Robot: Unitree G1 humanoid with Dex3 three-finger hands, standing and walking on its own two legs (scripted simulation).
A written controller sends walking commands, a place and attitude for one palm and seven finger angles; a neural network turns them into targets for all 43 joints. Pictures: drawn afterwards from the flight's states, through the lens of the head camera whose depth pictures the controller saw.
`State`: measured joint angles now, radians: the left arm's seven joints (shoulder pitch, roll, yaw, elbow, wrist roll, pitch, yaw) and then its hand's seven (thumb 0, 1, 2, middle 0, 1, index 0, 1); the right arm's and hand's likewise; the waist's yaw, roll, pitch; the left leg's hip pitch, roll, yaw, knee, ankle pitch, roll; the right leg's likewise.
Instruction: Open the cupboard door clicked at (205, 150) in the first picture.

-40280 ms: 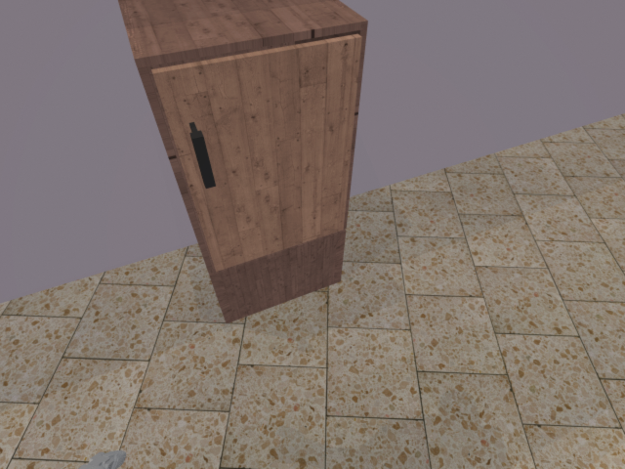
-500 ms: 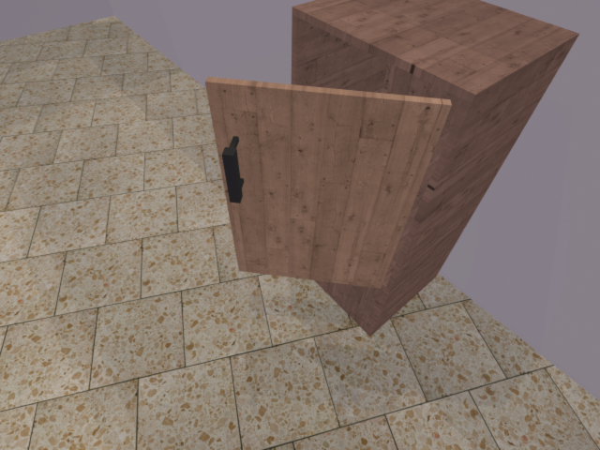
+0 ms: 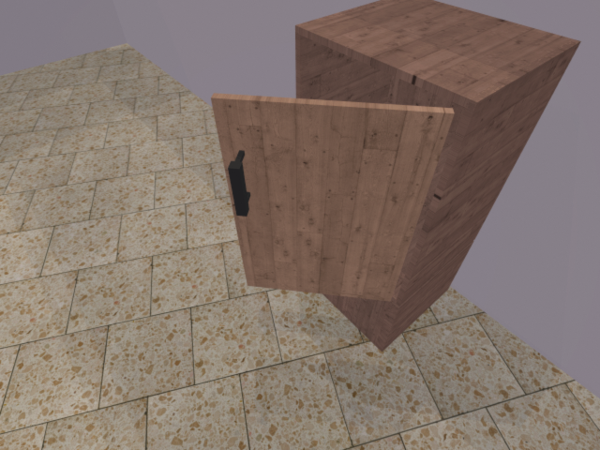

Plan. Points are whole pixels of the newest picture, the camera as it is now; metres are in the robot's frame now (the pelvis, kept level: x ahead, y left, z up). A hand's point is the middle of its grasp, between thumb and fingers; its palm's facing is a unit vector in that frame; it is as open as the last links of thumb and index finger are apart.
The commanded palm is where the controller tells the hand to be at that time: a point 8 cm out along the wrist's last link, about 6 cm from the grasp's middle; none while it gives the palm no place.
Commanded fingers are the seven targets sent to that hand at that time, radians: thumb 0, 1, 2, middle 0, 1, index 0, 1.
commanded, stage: look again from close up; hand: left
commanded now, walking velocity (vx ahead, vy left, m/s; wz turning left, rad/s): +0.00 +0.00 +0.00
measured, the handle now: (241, 183) +0.60 +0.16 -0.01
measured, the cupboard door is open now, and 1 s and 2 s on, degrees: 42 42 42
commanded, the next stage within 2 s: shuffle to correct the standing spot in 0.06 s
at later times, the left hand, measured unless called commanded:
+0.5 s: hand out of the picture -0.01 +0.17 -0.18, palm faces +0.04 -0.98 -0.18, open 7.3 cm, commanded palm none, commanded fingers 0.00 0.90 0.90 -0.20 -0.30 -0.20 -0.30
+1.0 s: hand out of the picture +0.16 +0.16 -0.17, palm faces -0.05 -0.97 -0.25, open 7.3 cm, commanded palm none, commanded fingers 0.00 0.90 0.90 -0.20 -0.30 -0.20 -0.30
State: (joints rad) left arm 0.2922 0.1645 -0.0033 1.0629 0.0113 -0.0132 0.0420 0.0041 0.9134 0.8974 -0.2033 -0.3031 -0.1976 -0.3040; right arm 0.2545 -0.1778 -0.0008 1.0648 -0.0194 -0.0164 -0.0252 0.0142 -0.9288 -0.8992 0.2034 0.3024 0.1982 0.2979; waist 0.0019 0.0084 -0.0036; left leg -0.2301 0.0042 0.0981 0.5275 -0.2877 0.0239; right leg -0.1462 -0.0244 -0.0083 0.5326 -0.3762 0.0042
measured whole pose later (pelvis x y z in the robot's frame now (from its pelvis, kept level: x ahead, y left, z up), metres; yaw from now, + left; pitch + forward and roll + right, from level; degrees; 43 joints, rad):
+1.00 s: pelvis +0.07 -0.03 -0.01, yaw -4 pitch +1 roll +0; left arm 0.17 0.17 0.04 0.96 0.03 0.00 0.03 0.00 0.91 0.90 -0.20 -0.30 -0.20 -0.30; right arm 0.24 -0.16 -0.05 1.03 -0.02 0.02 -0.03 0.01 -0.91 -0.90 0.21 0.30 0.20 0.30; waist -0.01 0.02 0.09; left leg -0.24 0.04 0.10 0.70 -0.50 0.00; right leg -0.34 -0.03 -0.09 0.63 -0.31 -0.03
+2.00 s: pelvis +0.08 -0.04 +0.01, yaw -4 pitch +0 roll +1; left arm 0.25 0.15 -0.01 1.12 0.00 -0.02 0.03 0.01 0.93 0.90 -0.21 -0.30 -0.20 -0.30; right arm 0.31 -0.16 0.02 1.12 -0.02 -0.03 -0.03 0.01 -0.91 -0.90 0.20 0.30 0.20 0.30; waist 0.00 0.04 0.04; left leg -0.10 0.00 0.08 0.40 -0.29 0.01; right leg -0.23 -0.02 -0.08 0.49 -0.26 -0.04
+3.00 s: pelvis +0.04 -0.01 -0.06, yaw -3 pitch +14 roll -2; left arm 0.29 0.27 0.29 0.10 -0.31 -0.38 -0.30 0.00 0.01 0.51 -0.27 -0.88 -0.26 -0.88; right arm 0.33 -0.25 0.01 0.57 0.02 -0.22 -0.05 0.02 -0.90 -0.90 0.21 0.30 0.20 0.30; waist -0.01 0.02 -0.11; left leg -0.78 0.00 0.04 1.06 -0.52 0.05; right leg -0.83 -0.05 -0.10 1.00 -0.41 -0.01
